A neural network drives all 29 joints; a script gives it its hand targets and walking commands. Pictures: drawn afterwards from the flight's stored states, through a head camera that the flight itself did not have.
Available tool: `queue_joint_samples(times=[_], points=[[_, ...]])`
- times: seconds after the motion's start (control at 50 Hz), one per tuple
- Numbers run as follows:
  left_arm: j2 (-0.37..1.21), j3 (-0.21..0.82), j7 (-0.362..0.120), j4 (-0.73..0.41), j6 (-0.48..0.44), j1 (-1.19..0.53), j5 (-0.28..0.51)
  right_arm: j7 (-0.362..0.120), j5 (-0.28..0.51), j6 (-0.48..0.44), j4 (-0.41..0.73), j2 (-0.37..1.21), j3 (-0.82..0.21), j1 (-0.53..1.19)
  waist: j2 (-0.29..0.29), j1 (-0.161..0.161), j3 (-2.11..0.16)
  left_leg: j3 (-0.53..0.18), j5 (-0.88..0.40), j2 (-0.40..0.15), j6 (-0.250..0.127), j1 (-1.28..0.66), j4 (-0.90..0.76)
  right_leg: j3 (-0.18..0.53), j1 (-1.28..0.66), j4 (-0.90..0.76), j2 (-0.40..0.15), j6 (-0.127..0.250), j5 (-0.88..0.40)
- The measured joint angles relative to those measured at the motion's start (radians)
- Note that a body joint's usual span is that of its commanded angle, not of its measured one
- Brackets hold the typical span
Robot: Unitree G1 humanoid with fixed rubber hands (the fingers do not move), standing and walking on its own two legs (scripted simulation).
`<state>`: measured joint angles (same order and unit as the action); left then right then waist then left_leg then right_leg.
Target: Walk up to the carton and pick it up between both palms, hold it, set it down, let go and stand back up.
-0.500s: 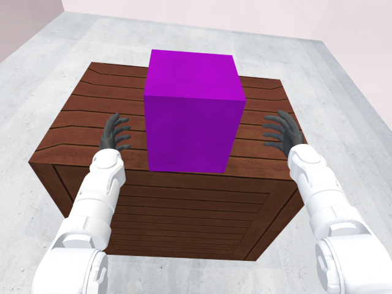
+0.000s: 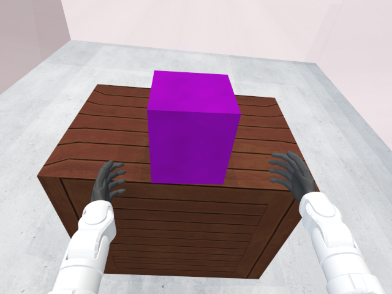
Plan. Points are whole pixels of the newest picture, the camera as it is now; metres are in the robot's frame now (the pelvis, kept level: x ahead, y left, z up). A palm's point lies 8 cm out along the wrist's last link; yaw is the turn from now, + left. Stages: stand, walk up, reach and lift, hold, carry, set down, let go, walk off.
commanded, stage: set down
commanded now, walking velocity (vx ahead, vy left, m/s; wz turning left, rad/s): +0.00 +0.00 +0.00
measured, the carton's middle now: (189, 128) +0.57 +0.01 +0.06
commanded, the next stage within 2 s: none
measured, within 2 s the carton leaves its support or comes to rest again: neither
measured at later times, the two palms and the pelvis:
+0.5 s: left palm (84, 227) +0.26 +0.21 +0.06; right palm (314, 241) +0.24 -0.23 +0.05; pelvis +0.02 +0.01 +0.00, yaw +0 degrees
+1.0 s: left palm (83, 239) +0.24 +0.21 +0.04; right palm (316, 251) +0.22 -0.23 +0.04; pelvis +0.02 +0.00 +0.00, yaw +0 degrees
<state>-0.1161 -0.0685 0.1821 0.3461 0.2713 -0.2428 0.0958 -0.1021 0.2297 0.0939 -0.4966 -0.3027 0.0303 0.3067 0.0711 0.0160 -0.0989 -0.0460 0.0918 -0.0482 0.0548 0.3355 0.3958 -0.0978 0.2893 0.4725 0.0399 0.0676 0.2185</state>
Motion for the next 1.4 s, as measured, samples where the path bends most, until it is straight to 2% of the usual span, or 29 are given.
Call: queue_joint_samples(times=[0.12, 0.2, 0.3, 0.46, 0.56, 0.76, 0.9, 1.16, 1.28, 1.4], points=[[0.000, 0.008, 0.015, -0.041, 0.068, 0.020, 0.000, 0.000, 0.000, 0.016, -0.024, 0.000, 0.000, -0.020, 0.010, 0.000, 0.000, 0.000, 0.006, 0.000, 0.000, -0.001, 0.000, 0.000, -0.002, -0.002, 0.000, 0.004, 0.004], [0.000, 0.016, 0.015, -0.161, 0.088, 0.085, 0.000, -0.001, 0.000, 0.018, 0.001, 0.000, 0.000, -0.120, -0.002, 0.000, 0.008, 0.000, 0.014, 0.000, 0.000, -0.005, 0.000, 0.000, -0.015, -0.019, 0.001, 0.004, 0.004], [0.000, 0.028, -0.008, -0.367, 0.084, 0.250, 0.000, 0.014, 0.000, -0.033, 0.155, 0.000, 0.000, -0.348, -0.029, 0.000, 0.042, 0.000, 0.028, 0.000, 0.000, -0.052, -0.009, 0.001, -0.075, -0.056, 0.002, 0.004, 0.004], [0.000, 0.031, -0.020, -0.423, 0.040, 0.393, 0.000, 0.029, 0.000, -0.090, 0.365, 0.000, 0.000, -0.529, -0.048, 0.000, 0.051, 0.000, 0.033, 0.000, 0.000, -0.091, -0.016, 0.000, -0.118, -0.070, 0.003, 0.004, 0.004], [0.000, 0.031, -0.020, -0.427, 0.034, 0.443, 0.000, 0.032, 0.000, -0.080, 0.426, 0.000, 0.000, -0.543, -0.048, 0.000, 0.051, 0.000, 0.031, 0.000, 0.000, -0.122, -0.020, 0.000, -0.148, -0.072, 0.003, 0.004, 0.003], [0.000, 0.031, -0.020, -0.427, 0.101, 0.445, 0.000, 0.045, 0.000, 0.061, 0.450, 0.000, 0.000, -0.550, -0.048, 0.000, 0.052, 0.000, 0.028, 0.000, 0.000, -0.141, -0.020, 0.000, -0.164, -0.067, 0.003, 0.004, 0.002], [-0.003, 0.031, -0.020, -0.427, 0.122, 0.445, 0.000, 0.056, 0.000, 0.092, 0.484, 0.000, 0.000, -0.568, -0.048, 0.000, 0.072, 0.000, 0.029, 0.000, 0.000, -0.141, -0.020, 0.000, -0.164, -0.067, 0.003, 0.004, 0.005], [-0.027, 0.031, -0.059, -0.419, 0.080, 0.446, 0.000, 0.079, 0.000, 0.084, 0.495, 0.000, 0.000, -0.617, -0.048, 0.000, 0.125, 0.000, 0.034, 0.000, 0.000, -0.140, -0.036, 0.000, -0.164, -0.084, 0.003, 0.004, 0.009], [-0.028, 0.031, -0.084, -0.382, 0.025, 0.464, 0.000, 0.079, 0.000, 0.025, 0.477, 0.000, 0.000, -0.655, -0.048, 0.000, 0.127, 0.000, 0.037, 0.001, 0.000, -0.140, -0.046, 0.000, -0.165, -0.097, 0.003, 0.004, 0.011], [-0.029, 0.031, -0.102, -0.312, -0.026, 0.488, 0.000, 0.079, 0.000, -0.033, 0.402, 0.001, -0.001, -0.663, -0.048, 0.000, 0.127, 0.000, 0.041, 0.001, 0.000, -0.140, -0.047, 0.000, -0.167, -0.102, 0.003, 0.004, 0.013]])
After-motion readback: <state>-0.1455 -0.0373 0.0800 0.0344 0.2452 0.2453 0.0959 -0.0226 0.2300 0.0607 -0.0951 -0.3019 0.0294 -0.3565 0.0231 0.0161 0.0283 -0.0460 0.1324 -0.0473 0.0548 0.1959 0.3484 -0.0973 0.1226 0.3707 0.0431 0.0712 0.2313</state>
